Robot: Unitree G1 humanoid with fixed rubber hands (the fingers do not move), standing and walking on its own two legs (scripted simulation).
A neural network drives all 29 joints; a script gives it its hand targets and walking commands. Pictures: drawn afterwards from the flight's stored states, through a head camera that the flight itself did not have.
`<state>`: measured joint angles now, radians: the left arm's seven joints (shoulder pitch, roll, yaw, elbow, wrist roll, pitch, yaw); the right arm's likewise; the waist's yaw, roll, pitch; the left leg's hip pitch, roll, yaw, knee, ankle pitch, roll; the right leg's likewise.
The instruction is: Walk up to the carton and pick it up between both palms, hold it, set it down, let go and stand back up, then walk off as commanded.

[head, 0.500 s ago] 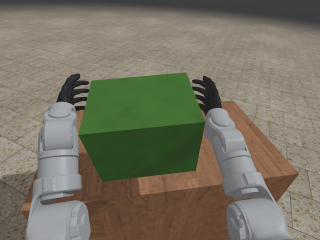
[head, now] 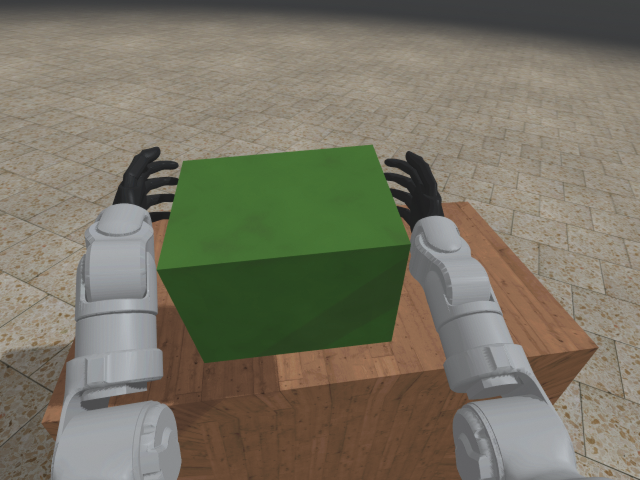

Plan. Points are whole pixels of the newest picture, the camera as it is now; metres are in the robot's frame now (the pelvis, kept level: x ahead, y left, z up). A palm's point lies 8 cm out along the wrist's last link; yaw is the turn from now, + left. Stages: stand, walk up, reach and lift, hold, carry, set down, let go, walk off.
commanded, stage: hold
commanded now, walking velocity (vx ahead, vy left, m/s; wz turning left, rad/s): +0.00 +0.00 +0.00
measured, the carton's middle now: (289, 252) +0.38 +0.00 +0.15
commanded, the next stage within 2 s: set down in 0.60 s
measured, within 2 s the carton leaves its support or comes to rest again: neither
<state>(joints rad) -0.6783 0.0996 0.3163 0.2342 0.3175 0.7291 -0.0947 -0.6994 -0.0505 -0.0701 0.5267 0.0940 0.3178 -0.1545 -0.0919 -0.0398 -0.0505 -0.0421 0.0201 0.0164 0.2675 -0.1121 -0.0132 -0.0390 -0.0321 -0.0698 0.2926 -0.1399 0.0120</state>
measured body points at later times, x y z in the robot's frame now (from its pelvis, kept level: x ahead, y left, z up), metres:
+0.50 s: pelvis +0.00 +0.00 +0.00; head -0.07 +0.02 +0.45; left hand +0.38 +0.18 +0.22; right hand +0.37 -0.16 +0.22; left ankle +0.03 +0.13 -0.75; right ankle +0.02 -0.12 -0.75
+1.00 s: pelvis +0.01 +0.00 +0.00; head -0.04 +0.01 +0.45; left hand +0.41 +0.17 +0.23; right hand +0.39 -0.17 +0.23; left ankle +0.03 +0.13 -0.75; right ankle +0.02 -0.12 -0.75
